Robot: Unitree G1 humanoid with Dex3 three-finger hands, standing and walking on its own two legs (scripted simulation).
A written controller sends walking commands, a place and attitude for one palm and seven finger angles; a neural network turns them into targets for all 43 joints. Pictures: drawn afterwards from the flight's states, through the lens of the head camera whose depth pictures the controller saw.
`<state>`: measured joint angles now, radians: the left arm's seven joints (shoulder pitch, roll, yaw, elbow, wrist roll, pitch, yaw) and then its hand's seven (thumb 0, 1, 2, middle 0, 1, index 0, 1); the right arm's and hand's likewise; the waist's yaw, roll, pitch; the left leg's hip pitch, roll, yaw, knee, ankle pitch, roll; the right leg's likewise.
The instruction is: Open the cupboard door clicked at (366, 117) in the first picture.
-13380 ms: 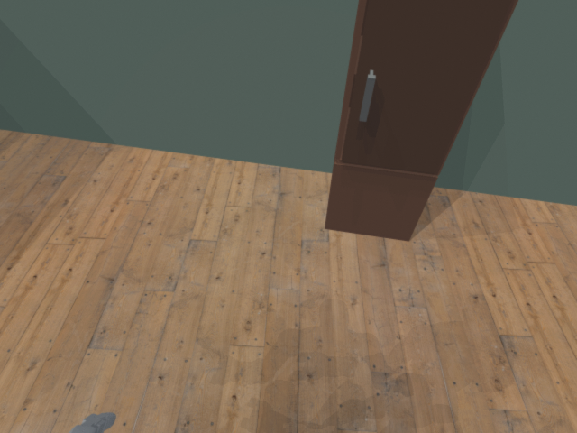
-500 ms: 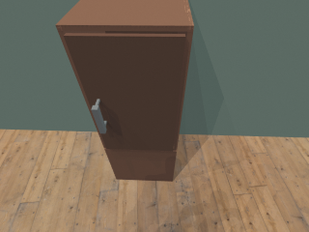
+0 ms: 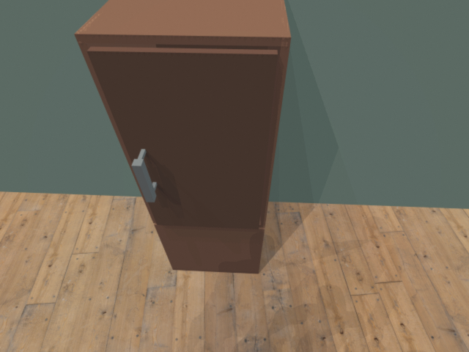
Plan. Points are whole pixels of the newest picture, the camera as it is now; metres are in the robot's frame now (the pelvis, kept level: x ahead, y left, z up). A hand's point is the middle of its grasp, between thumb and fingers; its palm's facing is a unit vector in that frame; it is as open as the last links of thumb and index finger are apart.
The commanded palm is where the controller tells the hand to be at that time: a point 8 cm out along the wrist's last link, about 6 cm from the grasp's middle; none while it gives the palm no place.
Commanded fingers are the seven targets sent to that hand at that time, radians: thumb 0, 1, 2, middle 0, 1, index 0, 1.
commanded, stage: look again from close up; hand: left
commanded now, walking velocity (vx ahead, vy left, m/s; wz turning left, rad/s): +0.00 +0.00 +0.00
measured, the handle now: (147, 176) +0.52 +0.26 -0.07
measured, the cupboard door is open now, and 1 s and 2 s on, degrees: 0 0 0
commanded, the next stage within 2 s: raise the hand with hooked fingers in 0.46 s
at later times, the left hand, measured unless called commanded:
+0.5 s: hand out of the picture +0.00 +0.17 -0.17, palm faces +0.04 -0.98 -0.19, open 7.3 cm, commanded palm none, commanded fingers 0.00 0.90 0.90 -0.20 -0.30 -0.20 -0.30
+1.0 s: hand (139, 336) +0.16 +0.18 -0.08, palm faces -0.03 -1.00 +0.04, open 8.6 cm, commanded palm +0.14 +0.26 -0.07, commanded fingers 0.00 0.36 0.67 -0.24 -0.64 -0.24 -0.64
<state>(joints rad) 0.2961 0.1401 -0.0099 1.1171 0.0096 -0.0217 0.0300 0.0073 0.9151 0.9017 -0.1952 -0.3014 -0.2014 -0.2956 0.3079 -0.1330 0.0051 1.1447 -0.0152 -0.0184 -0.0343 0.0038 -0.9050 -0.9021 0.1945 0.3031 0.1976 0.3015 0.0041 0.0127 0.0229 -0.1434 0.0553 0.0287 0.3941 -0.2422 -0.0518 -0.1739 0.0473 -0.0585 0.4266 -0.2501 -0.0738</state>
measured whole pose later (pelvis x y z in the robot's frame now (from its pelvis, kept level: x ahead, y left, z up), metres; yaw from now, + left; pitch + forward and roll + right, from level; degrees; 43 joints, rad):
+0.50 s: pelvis +0.01 +0.01 +0.00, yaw +0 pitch -1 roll +1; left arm 0.30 0.14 -0.01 1.12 0.01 -0.02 0.03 0.01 0.91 0.90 -0.19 -0.30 -0.20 -0.30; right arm 0.30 -0.13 0.01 1.15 -0.01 -0.02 -0.04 0.00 -0.91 -0.90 0.19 0.30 0.20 0.30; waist 0.01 0.01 0.02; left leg -0.12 0.05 0.03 0.39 -0.25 -0.04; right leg -0.15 0.04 -0.05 0.42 -0.26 -0.06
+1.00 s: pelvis -0.03 +0.03 -0.09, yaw +1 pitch +13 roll +1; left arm 0.36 0.14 0.06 0.21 -0.18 -0.53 -0.28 0.01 0.59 0.77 -0.22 -0.51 -0.23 -0.50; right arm 0.13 -0.29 -0.09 0.48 0.00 -0.23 0.01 0.01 -0.90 -0.90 0.19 0.30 0.20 0.30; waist 0.02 -0.07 -0.14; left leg -0.83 0.01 0.03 1.14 -0.52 0.00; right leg -0.85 -0.03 -0.05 1.16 -0.52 -0.03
